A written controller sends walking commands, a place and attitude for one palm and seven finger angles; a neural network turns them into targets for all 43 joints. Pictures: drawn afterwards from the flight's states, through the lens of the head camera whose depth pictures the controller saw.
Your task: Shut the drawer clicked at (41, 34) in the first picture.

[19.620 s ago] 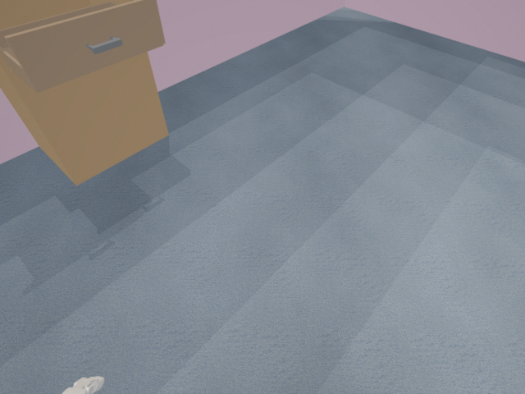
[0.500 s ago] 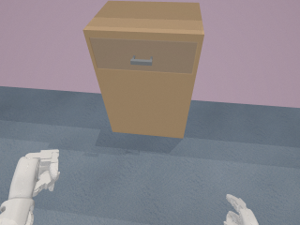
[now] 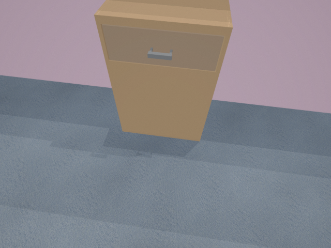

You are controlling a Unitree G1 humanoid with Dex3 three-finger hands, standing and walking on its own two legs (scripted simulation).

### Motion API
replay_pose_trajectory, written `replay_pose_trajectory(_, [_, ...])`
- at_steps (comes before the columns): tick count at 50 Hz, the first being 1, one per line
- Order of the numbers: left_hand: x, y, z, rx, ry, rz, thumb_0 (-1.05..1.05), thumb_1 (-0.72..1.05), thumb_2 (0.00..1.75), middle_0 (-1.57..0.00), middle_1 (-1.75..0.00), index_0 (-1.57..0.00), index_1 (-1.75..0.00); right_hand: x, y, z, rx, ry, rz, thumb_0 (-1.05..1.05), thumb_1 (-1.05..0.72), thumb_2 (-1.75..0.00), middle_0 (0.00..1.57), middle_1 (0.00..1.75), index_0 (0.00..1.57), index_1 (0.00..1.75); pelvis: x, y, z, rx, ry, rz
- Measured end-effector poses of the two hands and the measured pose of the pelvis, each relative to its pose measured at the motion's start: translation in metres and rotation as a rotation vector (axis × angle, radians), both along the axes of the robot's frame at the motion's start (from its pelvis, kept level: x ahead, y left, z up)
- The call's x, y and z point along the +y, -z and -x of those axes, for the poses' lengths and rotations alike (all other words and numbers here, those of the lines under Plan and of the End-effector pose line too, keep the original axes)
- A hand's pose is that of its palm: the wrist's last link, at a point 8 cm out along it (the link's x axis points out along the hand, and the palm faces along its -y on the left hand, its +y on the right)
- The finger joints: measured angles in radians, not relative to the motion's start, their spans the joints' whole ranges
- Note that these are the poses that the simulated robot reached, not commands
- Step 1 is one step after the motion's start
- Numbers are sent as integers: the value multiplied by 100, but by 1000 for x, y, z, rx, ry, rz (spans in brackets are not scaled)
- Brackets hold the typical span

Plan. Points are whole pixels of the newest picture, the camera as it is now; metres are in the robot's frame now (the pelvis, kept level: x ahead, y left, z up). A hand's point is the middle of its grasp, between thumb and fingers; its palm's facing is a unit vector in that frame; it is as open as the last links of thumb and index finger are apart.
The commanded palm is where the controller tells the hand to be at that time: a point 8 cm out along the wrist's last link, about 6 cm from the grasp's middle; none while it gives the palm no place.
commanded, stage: let the arm hang, fingers relaxed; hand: left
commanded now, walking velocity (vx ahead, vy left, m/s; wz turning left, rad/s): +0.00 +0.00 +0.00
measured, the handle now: (160, 53) +0.91 +0.08 -0.05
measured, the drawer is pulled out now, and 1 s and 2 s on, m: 0.00 0.00 0.00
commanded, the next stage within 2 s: look to check the result in 0.52 s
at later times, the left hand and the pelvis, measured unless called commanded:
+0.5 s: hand out of the picture +0.06 +0.20 -0.17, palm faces -0.03 -0.97 -0.23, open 7.4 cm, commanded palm none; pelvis +0.00 +0.00 +0.00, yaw -1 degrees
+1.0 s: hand out of the picture +0.07 +0.22 -0.16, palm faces -0.02 -0.95 -0.31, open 7.4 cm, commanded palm none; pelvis +0.01 -0.01 +0.01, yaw -1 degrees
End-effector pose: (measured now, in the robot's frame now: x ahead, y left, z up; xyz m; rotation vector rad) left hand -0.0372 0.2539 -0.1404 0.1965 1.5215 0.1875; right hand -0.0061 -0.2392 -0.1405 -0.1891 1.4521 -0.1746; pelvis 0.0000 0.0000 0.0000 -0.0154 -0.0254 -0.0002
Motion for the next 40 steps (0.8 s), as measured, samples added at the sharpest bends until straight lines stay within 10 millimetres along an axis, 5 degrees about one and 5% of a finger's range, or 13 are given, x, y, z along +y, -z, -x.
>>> replay_pose_trajectory(8, [0,0,-35,-95,31,0,0,91,90,-31,-43,-30,-42,10,4,-2,-40,21,-20,0,-90,-89,20,30,20,30,5,-1,2,-6,10,-7])
replay_pose_trajectory(19, [-8,-3,-88,-229,77,17,0,91,90,-21,-32,-21,-31,6,2,-20,-103,27,-15,0,-90,-89,20,30,20,30,5,-1,-1,-4,18,-13])
replay_pose_trajectory(40, [9,-12,-90,-199,75,-39,0,91,90,-21,-30,-20,-30,-34,-8,-45,-118,-5,52,0,-90,-89,20,30,20,30,-5,-4,-9,-6,14,-13])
